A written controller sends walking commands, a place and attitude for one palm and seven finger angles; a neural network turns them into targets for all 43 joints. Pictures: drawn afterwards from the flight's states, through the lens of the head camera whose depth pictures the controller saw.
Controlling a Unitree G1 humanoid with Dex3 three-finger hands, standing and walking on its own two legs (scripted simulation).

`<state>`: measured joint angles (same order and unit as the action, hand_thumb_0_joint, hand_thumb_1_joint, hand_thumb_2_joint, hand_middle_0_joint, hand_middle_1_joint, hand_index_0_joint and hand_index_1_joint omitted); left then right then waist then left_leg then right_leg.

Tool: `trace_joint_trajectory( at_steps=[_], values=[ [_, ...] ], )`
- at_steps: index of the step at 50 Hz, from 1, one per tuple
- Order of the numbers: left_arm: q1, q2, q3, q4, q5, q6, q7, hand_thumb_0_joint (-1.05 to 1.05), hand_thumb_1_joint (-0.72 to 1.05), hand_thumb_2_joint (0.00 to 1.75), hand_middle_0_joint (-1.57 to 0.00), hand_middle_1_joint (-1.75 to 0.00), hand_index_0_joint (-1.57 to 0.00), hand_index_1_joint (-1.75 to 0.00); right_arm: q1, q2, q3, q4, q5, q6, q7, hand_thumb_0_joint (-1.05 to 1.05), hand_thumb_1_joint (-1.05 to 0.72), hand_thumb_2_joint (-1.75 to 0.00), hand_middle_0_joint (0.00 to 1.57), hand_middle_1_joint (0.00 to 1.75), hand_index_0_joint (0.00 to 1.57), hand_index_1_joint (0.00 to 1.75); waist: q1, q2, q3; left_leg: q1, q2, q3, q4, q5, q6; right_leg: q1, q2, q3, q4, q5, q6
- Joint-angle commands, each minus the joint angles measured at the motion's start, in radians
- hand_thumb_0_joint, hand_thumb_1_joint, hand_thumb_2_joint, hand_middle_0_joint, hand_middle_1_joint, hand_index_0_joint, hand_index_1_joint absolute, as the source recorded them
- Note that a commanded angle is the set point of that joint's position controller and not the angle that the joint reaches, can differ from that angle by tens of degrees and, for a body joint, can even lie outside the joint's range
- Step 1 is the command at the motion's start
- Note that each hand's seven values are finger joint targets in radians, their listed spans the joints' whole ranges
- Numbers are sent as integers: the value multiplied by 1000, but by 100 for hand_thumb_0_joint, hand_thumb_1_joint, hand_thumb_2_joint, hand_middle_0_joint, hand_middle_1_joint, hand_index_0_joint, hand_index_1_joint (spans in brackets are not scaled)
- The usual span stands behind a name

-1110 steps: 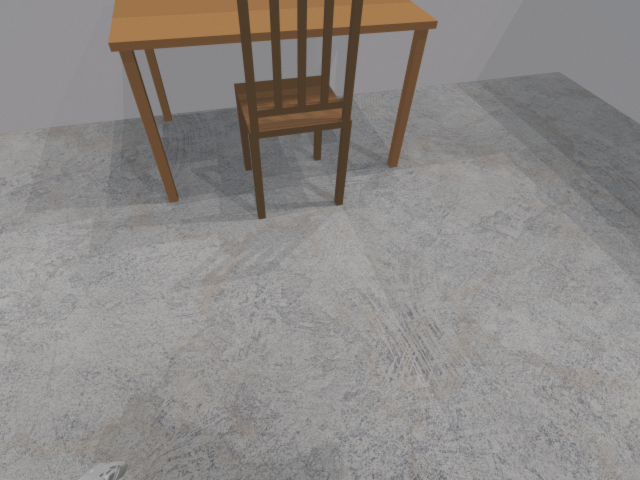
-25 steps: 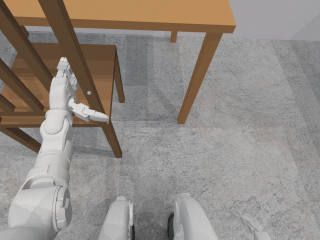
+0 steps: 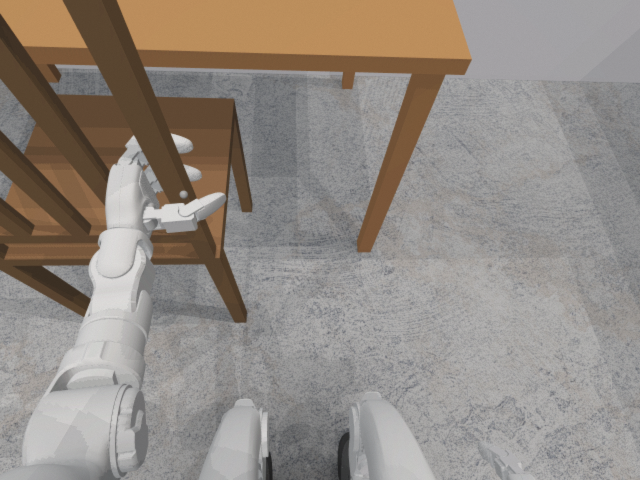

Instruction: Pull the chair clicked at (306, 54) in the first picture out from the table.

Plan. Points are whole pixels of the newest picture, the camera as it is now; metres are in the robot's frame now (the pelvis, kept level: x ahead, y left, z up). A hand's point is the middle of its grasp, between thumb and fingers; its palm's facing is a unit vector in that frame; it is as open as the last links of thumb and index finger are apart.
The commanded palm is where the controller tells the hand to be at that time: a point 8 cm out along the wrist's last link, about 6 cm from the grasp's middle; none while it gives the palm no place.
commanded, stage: hook a spindle and tug to test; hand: left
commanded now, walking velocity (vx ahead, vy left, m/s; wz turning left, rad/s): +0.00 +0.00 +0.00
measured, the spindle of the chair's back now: (1, 152) +0.48 +0.36 +0.07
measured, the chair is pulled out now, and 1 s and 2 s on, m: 0.00 0.03 0.15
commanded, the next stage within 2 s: step backward, pulling the chair out in 0.82 s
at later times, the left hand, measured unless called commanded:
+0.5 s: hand (185, 203) +0.44 +0.16 +0.03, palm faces +0.02 -1.00 -0.02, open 5.9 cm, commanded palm +0.41 +0.20 +0.03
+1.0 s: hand (180, 220) +0.42 +0.16 +0.03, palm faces +0.03 -0.99 -0.10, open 5.9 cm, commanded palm +0.39 +0.21 +0.03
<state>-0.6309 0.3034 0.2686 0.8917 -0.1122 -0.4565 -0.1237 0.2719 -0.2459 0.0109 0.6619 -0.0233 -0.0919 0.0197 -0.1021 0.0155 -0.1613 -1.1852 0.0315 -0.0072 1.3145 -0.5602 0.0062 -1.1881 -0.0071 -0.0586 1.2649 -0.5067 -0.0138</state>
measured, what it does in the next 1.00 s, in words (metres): stands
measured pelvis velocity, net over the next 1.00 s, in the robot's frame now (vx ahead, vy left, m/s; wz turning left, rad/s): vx -0.01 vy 0.00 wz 0.00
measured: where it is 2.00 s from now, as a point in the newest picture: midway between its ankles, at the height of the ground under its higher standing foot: outside the picture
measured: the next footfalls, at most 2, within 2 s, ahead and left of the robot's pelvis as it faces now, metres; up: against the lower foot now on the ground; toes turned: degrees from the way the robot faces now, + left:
none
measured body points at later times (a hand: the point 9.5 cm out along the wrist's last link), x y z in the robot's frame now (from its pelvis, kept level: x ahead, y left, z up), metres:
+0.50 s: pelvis +0.00 +0.00 +0.00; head +0.13 +0.01 +0.43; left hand +0.43 +0.21 +0.04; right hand +0.11 -0.26 -0.11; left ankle +0.03 +0.11 -0.61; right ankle +0.04 -0.12 -0.61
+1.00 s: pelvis -0.01 +0.00 +0.01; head +0.12 +0.02 +0.45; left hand +0.41 +0.22 +0.04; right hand +0.12 -0.25 -0.10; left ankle +0.03 +0.11 -0.61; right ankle +0.04 -0.12 -0.61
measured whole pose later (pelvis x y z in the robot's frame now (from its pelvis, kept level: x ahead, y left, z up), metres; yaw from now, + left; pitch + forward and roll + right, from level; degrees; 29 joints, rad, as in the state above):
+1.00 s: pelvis -0.01 +0.00 +0.01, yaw +0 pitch +19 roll -1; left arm -0.49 0.27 0.19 0.70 -0.07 -0.36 -0.06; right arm 0.20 -0.23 0.01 0.61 0.02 -0.02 -0.03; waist -0.07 -0.01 -0.08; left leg -1.05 0.03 0.00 1.25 -0.52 0.01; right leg -1.06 -0.01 -0.04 1.22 -0.49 0.00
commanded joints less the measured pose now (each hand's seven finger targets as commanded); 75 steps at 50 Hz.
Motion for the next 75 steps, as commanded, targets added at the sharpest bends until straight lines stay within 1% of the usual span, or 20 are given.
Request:
trace_joint_trajectory(
  at_steps=[1, 6, 8, 12, 17, 32, 39, 44, 46, 47, 48, 49, 50, 51, 53, 55, 58, 63, 69, 75],
  values=[
    [-320, 105, -25, -249, -6, -82, -29, 0, 62, 78, -50, -145, -50, -145, 92, -165, -69, -86, 8, -29, -10, 0, -90, -90, 20, 30, 20, 30, -13, 67, -511, 370, -34, -44, -160, 376, -9, 270, 33, 34, -144, 329, -18],
    [-354, 126, -17, -242, 10, -89, -21, 0, 90, 90, -50, -145, -50, -145, 89, -166, -69, -78, 7, -29, -15, 0, -90, -90, 20, 30, 20, 30, -23, 66, -477, 338, -37, -40, -154, 332, -4, 258, 30, 40, -146, 303, -17],
    [-371, 104, -30, -226, 8, -88, -20, 0, 90, 90, -50, -145, -50, -145, 87, -165, -69, -73, 5, -28, -15, 0, -90, -90, 20, 30, 20, 30, -33, 76, -456, 343, -36, -42, -151, 334, -6, 233, 29, 36, -146, 299, -16],
    [-315, 150, 14, -228, 5, -87, -24, 0, 90, 90, -50, -145, -50, -145, 85, -170, -71, -86, 5, -27, -15, 0, -90, -90, 20, 30, 20, 30, -1, 66, -506, 339, -38, -38, -151, 347, -6, 276, 28, 42, -139, 315, -19],
    [-268, 146, 12, -229, 8, -73, -28, 0, 90, 90, -50, -145, -50, -145, 74, -165, -68, -98, 8, -22, -13, 0, -90, -90, 20, 30, 20, 30, 7, 52, -499, 308, -43, -29, -152, 323, -2, 303, 28, 49, -144, 310, -16],
    [-126, 97, -17, -339, -19, -67, -31, 0, 90, 90, -50, -145, -50, -145, 48, -159, -69, -124, 16, -24, -15, 0, -90, -90, 20, 30, 20, 30, 25, 36, -473, 333, -40, -31, -173, 324, -6, 309, 30, 42, -152, 301, -17],
    [-138, 88, -26, -324, -26, -63, -28, 0, 90, 90, -50, -145, -50, -145, 27, -156, -64, -118, 16, -28, -24, 0, -90, -90, 20, 30, 20, 30, 7, -1, -389, 262, -46, -24, -170, 233, 3, 299, 27, 51, -173, 231, -12],
    [-161, 90, -26, -337, -22, -70, -29, 0, 90, 90, -50, -145, -50, -145, 26, -158, -63, -117, 14, -36, -30, 0, -90, -90, 20, 30, 20, 30, 16, 38, -435, 313, -45, -37, -168, 265, -4, 270, 27, 43, -151, 242, -17],
    [-209, 79, -37, -329, -25, -66, -31, 0, 90, 90, -50, -145, -50, -145, 27, -158, -64, -108, 12, -40, -31, 0, -90, -90, 20, 30, 20, 30, -4, 33, -441, 310, -43, -41, -155, 276, -4, 254, 25, 41, -143, 253, -14],
    [-302, 391, 44, -476, 95, 32, 87, 0, 90, 90, -50, -145, -50, -145, 85, -176, -74, -177, 68, 49, -62, 0, -90, -90, 20, 30, 20, 30, 54, 45, -638, 595, -11, 11, -331, 263, 27, 590, -33, 156, -351, 241, -10],
    [-278, 267, -39, -490, 93, 95, 131, 0, 90, 90, -50, -145, -50, -145, 89, -145, -66, -204, 77, 75, -87, 0, -90, -90, 20, 30, 20, 30, 15, 86, -577, 638, -24, 21, -375, 291, 35, 643, -27, 132, -412, 351, -2],
    [-227, 200, -78, -488, 85, 135, 149, 0, 90, 90, -50, -145, -50, -145, 93, -137, -65, -210, 82, 85, -100, 0, -90, -90, 20, 30, 20, 30, 6, 49, -533, 633, -21, 17, -392, 317, 35, 656, -31, 115, -418, 428, 4],
    [-172, 179, -95, -438, 86, 177, 162, 0, 90, 90, -50, -145, -50, -145, 66, -144, -60, -211, 85, 101, -109, 0, -90, -90, 20, 30, 20, 30, 9, 90, -508, 625, -9, 12, -400, 359, 31, 632, -42, 115, -402, 477, 3],
    [-86, 150, -123, -338, 96, 215, 175, 0, 90, 90, -50, -145, -50, -145, 54, -146, -51, -204, 91, 127, -113, 0, -90, -90, 20, 30, 20, 30, 17, 61, -407, 607, 12, -10, -443, 280, 25, 594, -41, 95, -413, 374, 12],
    [-43, 128, -145, -230, 102, 259, 204, 0, 90, 90, -50, -145, -50, -145, 48, -145, -39, -183, 93, 154, -127, 0, -90, -90, 20, 30, 20, 30, 13, 27, -298, 570, 25, -27, -487, 288, 35, 610, -45, 97, -438, 410, 20],
    [-136, 147, -142, -205, 102, 250, 229, 0, 90, 90, -50, -145, -50, -145, 53, -154, -37, -171, 86, 166, -141, 0, -90, -90, 20, 30, 20, 30, 7, 23, -295, 600, 37, -41, -527, 361, 32, 651, -53, 95, -471, 492, 26],
    [-183, 120, -165, -118, 101, 231, 239, 0, 90, 90, -50, -145, -50, -145, 68, -155, -39, -142, 80, 175, -149, 0, -90, -90, 20, 30, 20, 30, 8, 114, -292, 722, 74, -58, -567, 577, 26, 650, -40, 86, -512, 573, 37],
    [-194, 76, -198, -51, 98, 206, 225, 0, 90, 90, -50, -145, -50, -145, 66, -148, -52, -117, 71, 186, -147, 0, -90, -90, 20, 30, 20, 30, 20, 209, -301, 902, 130, -93, -618, 839, 19, 610, 2, 64, -546, 456, 41],
    [-138, 68, -193, -66, 85, 181, 205, 0, 90, 90, -50, -145, -50, -145, 15, -144, -62, -125, 65, 181, -138, 0, -90, -90, 20, 30, 20, 30, 40, 219, -269, 900, 172, -115, -703, 781, 36, 654, 25, 62, -544, 300, 31],
    [-161, 96, -180, -69, 83, 166, 209, 0, 90, 90, -50, -145, -50, -145, 4, -149, -67, -107, 70, 163, -152, 0, -90, -90, 20, 30, 20, 30, 31, 132, -246, 826, 159, -83, -703, 634, 36, 727, 8, 81, -593, 419, 31]
  ],
)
